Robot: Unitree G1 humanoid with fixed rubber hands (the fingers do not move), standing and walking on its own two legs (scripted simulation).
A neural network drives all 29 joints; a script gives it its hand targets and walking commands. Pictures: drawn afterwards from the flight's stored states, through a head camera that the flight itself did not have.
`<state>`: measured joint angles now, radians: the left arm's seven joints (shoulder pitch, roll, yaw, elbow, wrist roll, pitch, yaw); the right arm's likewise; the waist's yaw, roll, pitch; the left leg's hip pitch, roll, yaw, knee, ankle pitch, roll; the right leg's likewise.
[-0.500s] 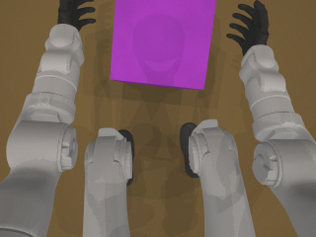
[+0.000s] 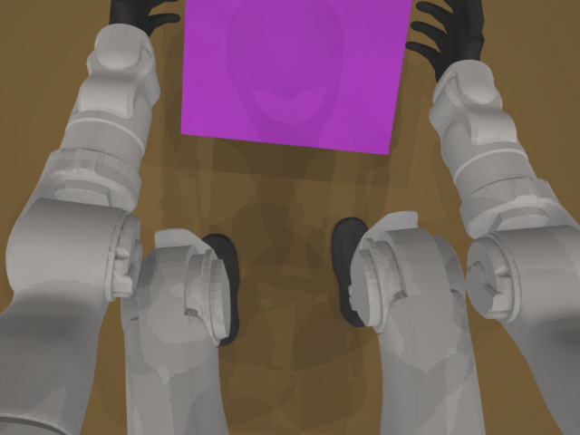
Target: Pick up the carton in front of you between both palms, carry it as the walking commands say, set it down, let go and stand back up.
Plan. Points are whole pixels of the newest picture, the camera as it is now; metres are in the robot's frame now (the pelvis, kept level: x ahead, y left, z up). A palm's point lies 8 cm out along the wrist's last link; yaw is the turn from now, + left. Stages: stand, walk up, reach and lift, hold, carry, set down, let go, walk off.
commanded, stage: reach and lift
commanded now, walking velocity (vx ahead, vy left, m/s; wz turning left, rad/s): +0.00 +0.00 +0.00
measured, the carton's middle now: (287, 64) +0.50 -0.01 -0.25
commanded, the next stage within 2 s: none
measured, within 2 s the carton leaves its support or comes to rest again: leaves its support in 0.54 s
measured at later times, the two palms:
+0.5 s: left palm (157, 19) +0.53 +0.14 -0.17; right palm (437, 44) +0.50 -0.16 -0.16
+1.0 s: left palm out of the picture +0.49 +0.15 +0.01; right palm (560, 26) +0.47 -0.15 +0.02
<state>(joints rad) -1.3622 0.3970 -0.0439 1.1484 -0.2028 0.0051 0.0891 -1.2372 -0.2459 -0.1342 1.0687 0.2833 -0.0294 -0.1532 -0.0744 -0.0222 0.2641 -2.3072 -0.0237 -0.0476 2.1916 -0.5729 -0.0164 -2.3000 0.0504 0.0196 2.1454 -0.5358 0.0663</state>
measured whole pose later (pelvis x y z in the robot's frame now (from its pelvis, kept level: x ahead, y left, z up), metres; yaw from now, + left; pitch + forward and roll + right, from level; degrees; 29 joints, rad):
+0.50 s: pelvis +0.00 +0.00 +0.00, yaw +0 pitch +39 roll -3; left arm -1.47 0.30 -0.02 1.27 -0.13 0.06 0.14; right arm -1.33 -0.18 -0.25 1.11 0.18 0.03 -0.19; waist -0.07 -0.01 0.26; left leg -2.31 -0.05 -0.05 2.19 -0.55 -0.02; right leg -2.30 0.06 0.03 2.15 -0.53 0.08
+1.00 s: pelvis -0.01 +0.00 +0.08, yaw +3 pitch +41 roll -2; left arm -1.11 0.09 0.33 0.91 0.16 0.28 0.08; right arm -0.99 0.02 -0.51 0.72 -0.14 0.29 -0.09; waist -0.05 0.01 -0.13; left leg -2.09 -0.12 -0.08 1.90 -0.51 -0.05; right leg -2.08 0.10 0.08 1.88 -0.51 0.09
